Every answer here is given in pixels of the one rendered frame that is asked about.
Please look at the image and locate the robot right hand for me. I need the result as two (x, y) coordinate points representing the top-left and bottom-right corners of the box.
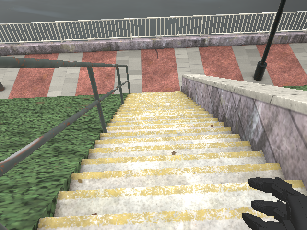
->
(242, 176), (307, 230)

